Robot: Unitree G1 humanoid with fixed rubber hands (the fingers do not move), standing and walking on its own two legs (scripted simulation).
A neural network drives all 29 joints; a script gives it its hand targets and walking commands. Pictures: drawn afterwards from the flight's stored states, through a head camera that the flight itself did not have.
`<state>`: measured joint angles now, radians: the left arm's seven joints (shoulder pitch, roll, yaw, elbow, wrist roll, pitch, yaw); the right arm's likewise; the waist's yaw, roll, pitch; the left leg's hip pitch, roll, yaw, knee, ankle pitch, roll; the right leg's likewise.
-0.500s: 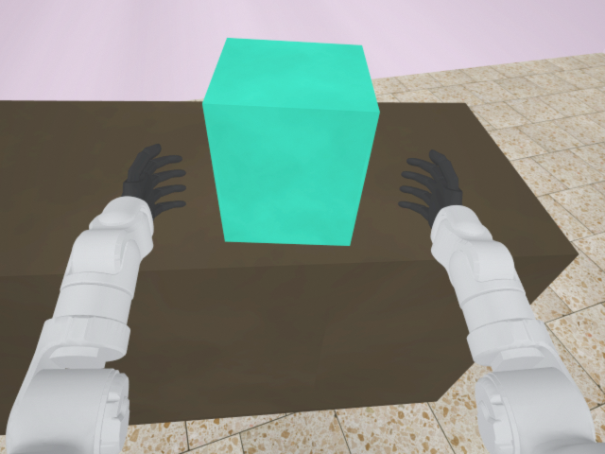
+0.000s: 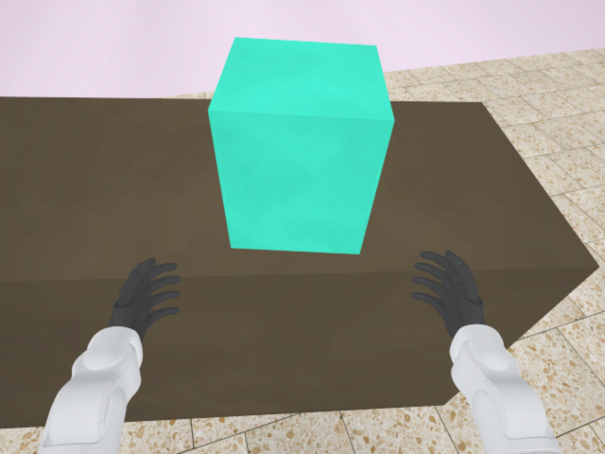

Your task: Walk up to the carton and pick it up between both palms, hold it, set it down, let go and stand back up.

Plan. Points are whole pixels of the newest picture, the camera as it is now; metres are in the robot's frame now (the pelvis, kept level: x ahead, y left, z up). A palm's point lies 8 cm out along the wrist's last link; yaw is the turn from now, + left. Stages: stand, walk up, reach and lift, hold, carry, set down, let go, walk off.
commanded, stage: set down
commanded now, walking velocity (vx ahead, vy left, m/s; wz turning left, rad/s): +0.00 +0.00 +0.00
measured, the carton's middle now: (300, 151) +0.52 +0.00 +0.12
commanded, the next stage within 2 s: let go in 0.86 s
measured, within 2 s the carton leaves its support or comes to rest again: neither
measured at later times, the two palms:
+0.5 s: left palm (114, 393) +0.20 +0.23 +0.00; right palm (468, 380) +0.20 -0.21 +0.01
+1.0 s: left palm (113, 434) +0.17 +0.24 -0.06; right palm (456, 416) +0.18 -0.21 -0.06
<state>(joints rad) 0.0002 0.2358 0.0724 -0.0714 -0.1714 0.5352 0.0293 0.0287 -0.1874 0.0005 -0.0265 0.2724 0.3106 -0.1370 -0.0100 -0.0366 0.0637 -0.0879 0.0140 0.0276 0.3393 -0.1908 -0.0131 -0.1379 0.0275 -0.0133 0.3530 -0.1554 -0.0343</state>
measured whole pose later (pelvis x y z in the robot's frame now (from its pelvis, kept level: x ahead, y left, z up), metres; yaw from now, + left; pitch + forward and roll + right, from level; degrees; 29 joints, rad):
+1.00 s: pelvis +0.03 +0.02 +0.00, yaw -1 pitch -3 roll -1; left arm 0.34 0.23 -0.03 0.25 -0.07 0.17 0.02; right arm 0.34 -0.18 -0.03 0.37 0.07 -0.05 0.02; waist 0.03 0.00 0.09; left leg -0.06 0.01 0.04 0.37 -0.26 0.01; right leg -0.10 0.03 0.00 0.34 -0.20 -0.01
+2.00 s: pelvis +0.03 +0.01 -0.01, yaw -6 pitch +1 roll +0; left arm 0.37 0.16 0.02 0.84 0.04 -0.04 0.00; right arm 0.39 -0.20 -0.05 0.91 -0.04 0.00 -0.01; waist -0.01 0.02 -0.11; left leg -0.20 0.04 0.12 0.54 -0.36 0.01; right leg -0.29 0.06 0.08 0.56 -0.28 -0.02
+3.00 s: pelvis +0.01 +0.05 -0.01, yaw -8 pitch -1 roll +1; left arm 0.34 0.11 -0.02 1.08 0.02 0.00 0.04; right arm 0.38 -0.14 -0.04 1.11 -0.02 0.01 -0.04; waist -0.01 0.02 -0.01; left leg -0.16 -0.01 0.18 0.48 -0.30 0.06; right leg -0.28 0.02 0.15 0.52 -0.22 0.04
